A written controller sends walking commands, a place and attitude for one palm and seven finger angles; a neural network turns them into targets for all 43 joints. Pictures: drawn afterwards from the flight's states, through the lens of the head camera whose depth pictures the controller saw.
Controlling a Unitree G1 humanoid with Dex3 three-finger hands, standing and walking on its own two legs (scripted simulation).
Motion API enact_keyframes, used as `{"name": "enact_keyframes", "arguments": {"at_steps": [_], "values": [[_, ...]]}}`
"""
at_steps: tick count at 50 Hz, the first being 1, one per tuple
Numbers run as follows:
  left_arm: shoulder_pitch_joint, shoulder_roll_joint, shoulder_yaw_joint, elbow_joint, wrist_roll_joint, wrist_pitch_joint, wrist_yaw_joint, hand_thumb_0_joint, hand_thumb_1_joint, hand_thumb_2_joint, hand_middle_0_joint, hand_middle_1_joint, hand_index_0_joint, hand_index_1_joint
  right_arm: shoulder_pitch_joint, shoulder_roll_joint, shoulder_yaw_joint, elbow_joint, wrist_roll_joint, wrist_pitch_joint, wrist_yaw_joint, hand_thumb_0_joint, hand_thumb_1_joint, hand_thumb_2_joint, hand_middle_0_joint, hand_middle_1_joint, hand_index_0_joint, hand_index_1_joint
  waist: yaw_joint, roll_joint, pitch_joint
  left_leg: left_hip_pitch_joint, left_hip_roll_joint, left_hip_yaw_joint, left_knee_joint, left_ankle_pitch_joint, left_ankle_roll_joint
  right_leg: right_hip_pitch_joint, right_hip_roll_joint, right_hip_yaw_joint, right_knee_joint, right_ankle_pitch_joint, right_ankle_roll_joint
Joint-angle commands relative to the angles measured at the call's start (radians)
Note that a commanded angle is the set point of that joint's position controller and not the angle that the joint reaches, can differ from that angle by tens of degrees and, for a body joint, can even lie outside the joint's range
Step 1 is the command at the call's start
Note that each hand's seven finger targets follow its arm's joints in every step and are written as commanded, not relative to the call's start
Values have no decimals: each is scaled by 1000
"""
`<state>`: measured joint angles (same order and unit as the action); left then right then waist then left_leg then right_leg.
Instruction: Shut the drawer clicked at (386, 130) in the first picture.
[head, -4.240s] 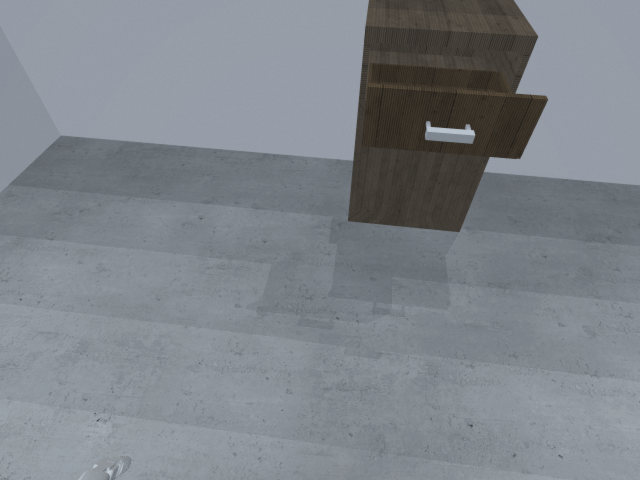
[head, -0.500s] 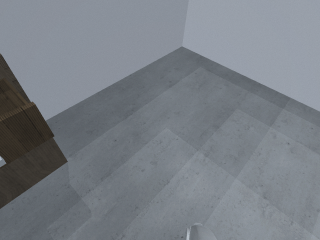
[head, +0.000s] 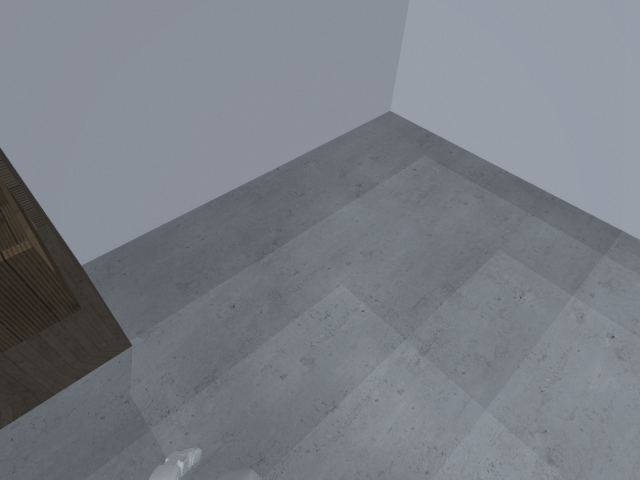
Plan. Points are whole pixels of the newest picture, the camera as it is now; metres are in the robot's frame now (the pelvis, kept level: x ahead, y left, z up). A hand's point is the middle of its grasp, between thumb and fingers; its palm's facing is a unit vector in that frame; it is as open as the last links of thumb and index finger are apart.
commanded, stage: turn to face it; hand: left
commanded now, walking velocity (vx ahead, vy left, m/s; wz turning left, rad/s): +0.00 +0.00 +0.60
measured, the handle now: out of the picture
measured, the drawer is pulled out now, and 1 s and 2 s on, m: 0.28 0.28 0.28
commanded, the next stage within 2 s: take the last steps up to it in 1.24 s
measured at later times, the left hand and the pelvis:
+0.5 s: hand out of the picture +0.00 +0.25 -0.16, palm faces +0.31 -0.90 -0.30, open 7.4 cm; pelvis -0.01 +0.01 +0.00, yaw +16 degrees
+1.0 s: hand out of the picture -0.12 +0.17 -0.17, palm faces +0.60 -0.76 -0.24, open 7.4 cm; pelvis -0.03 -0.02 +0.00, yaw +36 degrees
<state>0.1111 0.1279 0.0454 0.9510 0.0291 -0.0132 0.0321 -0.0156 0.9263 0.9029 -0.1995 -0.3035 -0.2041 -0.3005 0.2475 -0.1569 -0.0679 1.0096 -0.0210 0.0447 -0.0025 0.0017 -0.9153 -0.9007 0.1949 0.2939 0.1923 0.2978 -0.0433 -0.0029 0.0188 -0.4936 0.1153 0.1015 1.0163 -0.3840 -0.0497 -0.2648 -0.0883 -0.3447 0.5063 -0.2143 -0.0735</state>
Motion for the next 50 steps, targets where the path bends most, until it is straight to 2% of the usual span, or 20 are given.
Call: {"name": "enact_keyframes", "arguments": {"at_steps": [1,5,6,7,8,9,12,15,23,26,28,29,30,31,33,36,41,46,49,50], "values": [[81,190,57,-45,4,9,10,0,900,900,-200,-300,-200,-300,18,-38,-10,-80,-3,-4,14,0,-900,-900,200,300,200,300,49,-107,12,28,21,10,-128,-32,3,4,-334,197,-222,16,-58],[84,213,67,-61,-1,21,3,0,900,900,-200,-300,-200,-300,39,-75,-18,-115,-4,-15,16,0,-900,-900,200,300,200,300,25,-58,-29,155,-7,34,-356,51,19,0,-324,143,-55,24,-13],[79,204,66,-70,-9,28,-2,0,900,900,-200,-300,-200,-300,89,-108,-25,-105,-7,-20,17,0,-900,-900,200,300,200,300,-1,39,-55,240,-3,-9,-485,137,33,-50,-276,109,64,-35,29],[88,158,62,-98,-17,36,-10,0,900,900,-200,-300,-200,-300,125,-203,-46,-112,-12,-27,12,0,-900,-900,200,300,200,300,-16,324,-47,301,180,-331,-642,280,126,-236,-140,66,281,-255,112],[-2,132,46,-152,-11,38,-16,0,900,900,-200,-300,-200,-300,164,-272,-59,-118,-14,-31,1,0,-900,-900,200,300,200,300,-58,421,-14,320,329,-549,-743,462,240,-381,-31,148,522,-456,151],[-14,154,50,-159,-5,39,-20,0,900,900,-200,-300,-200,-300,146,-282,-60,-110,-14,-32,-4,0,-900,-900,200,300,200,300,-41,269,-56,315,338,-518,-744,358,273,-378,-42,261,646,-390,132],[39,168,66,-109,-3,38,-28,0,900,900,-200,-300,-200,-300,-21,-229,-40,-156,-4,-44,-17,0,-900,-900,200,300,200,300,24,201,-72,294,178,-343,-712,279,187,-381,-34,327,709,-169,142],[103,173,63,-74,-9,43,-27,0,900,900,-200,-300,-200,-300,-35,-227,-38,-161,1,-51,-18,0,-900,-900,200,300,200,300,38,97,-109,325,127,-291,-712,317,181,-328,-18,330,661,-111,161],[66,165,53,-106,-18,46,-10,0,900,900,-200,-300,-200,-300,1,-254,-58,-135,-4,-26,-6,0,-900,-900,200,300,200,300,2,143,-62,302,126,-439,-723,207,227,-207,27,329,327,-236,157],[142,165,52,-95,-27,42,-5,0,900,900,-200,-300,-200,-300,-44,-264,-64,-149,-6,-15,-1,0,-900,-900,200,300,200,300,32,170,-74,216,92,-465,-702,215,207,-51,65,318,168,-209,137],[227,190,59,-76,-26,35,-2,0,900,900,-200,-300,-200,-300,-94,-254,-67,-171,2,-9,5,0,-900,-900,200,300,200,300,79,151,-88,96,29,-438,-655,147,151,138,63,304,-56,-81,121],[269,242,71,-75,-15,27,4,0,900,900,-200,-300,-200,-300,-95,-204,-63,-184,8,-4,11,0,-900,-900,200,300,200,300,100,8,-95,-46,-57,-353,-504,37,89,263,-66,417,-219,-149,79],[250,347,88,-94,4,23,10,0,900,900,-200,-300,-200,-300,-95,-129,-52,-212,11,-4,12,0,-900,-900,200,300,200,300,107,-328,-46,-223,-203,-138,-205,-128,2,261,-358,730,-347,-298,-30],[171,345,73,-126,-7,27,14,0,900,900,-200,-300,-200,-300,-127,-196,-61,-217,-5,-5,14,0,-900,-900,200,300,200,300,91,-263,-6,-163,-144,-175,-4,-155,17,57,-420,716,-351,-264,-66],[34,266,62,-157,-11,15,14,0,900,900,-200,-300,-200,-300,-71,-182,-65,-178,-7,10,25,0,-900,-900,200,300,200,300,11,-202,28,-122,-111,-177,149,-37,15,-25,-300,553,-309,-144,-27],[66,225,41,-144,-8,1,6,0,900,900,-200,-300,-200,-300,-57,-160,-51,-154,-4,10,34,0,-900,-900,200,300,200,300,14,-152,45,-141,-91,-113,183,33,-19,78,-225,349,-200,172,-17],[194,267,49,-100,-1,6,4,0,900,900,-200,-300,-200,-300,-167,-139,-32,-181,1,12,33,0,-900,-900,200,300,200,300,83,-158,27,-86,-78,-55,-6,-23,-33,173,-262,302,-156,331,-38],[210,300,63,-84,5,15,-1,0,900,900,-200,-300,-200,-300,-181,-126,-13,-190,8,-4,30,0,-900,-900,200,300,200,300,103,-214,-26,63,-98,6,-260,-53,-6,201,-279,268,-77,464,-40],[193,296,65,-74,-6,20,-6,0,900,900,-200,-300,-200,-300,-94,-157,-16,-166,6,-18,22,0,-900,-900,200,300,200,300,51,-175,-76,262,-110,15,-523,126,19,150,-247,205,65,455,26],[188,272,61,-84,-16,22,-9,0,900,900,-200,-300,-200,-300,-26,-220,-31,-150,2,-30,18,0,-900,-900,200,300,200,300,12,-37,-143,462,-27,-74,-617,332,52,22,-208,167,230,331,78]]}}
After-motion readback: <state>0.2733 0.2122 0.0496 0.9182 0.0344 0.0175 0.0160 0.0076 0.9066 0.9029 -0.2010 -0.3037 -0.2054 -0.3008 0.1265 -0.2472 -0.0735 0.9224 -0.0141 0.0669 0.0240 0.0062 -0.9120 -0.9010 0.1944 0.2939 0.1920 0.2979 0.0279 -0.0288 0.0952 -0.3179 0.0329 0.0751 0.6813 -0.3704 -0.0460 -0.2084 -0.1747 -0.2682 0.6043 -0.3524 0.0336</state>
